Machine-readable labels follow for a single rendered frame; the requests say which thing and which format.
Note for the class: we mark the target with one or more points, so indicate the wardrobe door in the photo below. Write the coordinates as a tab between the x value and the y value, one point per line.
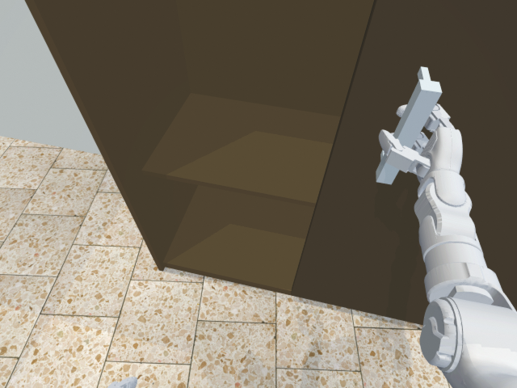
362	249

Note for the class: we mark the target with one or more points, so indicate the robot right upper arm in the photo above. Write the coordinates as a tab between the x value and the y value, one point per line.
472	343

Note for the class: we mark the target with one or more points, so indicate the right robot hand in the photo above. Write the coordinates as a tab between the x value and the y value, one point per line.
443	151

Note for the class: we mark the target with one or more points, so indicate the handle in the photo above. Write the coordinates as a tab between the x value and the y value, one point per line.
423	100

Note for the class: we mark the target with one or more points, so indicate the robot right forearm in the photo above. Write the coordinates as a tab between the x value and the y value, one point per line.
451	251

